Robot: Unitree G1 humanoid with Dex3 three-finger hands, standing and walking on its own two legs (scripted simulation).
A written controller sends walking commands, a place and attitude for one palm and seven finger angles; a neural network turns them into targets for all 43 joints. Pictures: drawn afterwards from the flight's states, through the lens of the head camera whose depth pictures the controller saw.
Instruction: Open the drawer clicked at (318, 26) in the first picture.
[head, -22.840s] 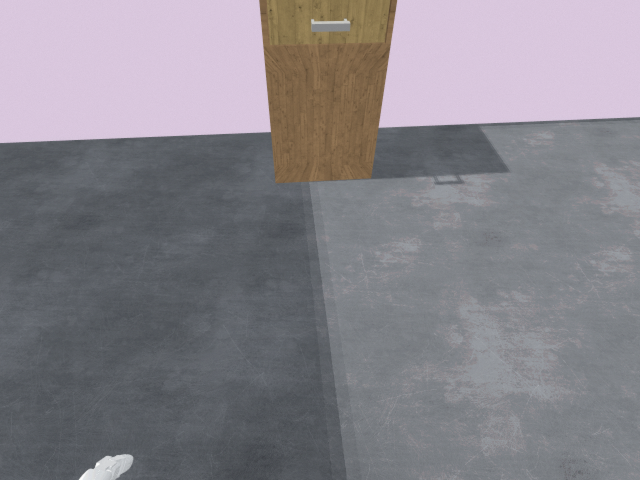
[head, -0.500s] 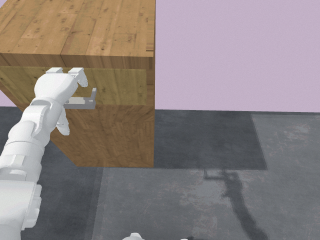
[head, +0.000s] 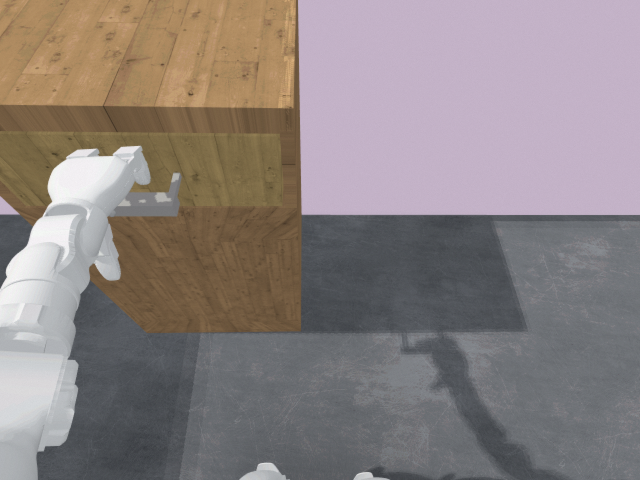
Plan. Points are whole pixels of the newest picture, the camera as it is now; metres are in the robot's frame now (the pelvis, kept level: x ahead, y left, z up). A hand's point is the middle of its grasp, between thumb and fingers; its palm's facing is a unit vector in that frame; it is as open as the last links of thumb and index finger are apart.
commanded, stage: lower the fingers behind the handle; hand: left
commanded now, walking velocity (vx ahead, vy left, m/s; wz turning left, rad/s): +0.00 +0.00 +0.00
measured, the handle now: (133, 191) +0.52 +0.27 +0.00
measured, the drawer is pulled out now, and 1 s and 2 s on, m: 0.00 0.00 0.00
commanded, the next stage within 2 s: close the thumb around the handle in 1.32 s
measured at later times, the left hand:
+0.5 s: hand (116, 216) +0.46 +0.27 +0.01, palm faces -0.13 -0.05 -0.99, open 13.8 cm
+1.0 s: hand (127, 225) +0.47 +0.27 -0.02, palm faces -0.07 -0.03 -1.00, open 13.8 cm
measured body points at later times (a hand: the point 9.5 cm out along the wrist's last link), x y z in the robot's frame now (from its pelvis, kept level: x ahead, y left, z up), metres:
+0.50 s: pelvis +0.01 +0.01 -0.01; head +0.10 +0.02 +0.43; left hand +0.46 +0.27 +0.07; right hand +0.03 -0.26 -0.13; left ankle +0.00 +0.08 -0.70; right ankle -0.03 -0.09 -0.70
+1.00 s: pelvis +0.00 +0.02 -0.03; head +0.11 +0.04 +0.41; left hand +0.47 +0.27 +0.03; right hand +0.02 -0.25 -0.15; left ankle +0.00 +0.08 -0.70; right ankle -0.03 -0.09 -0.70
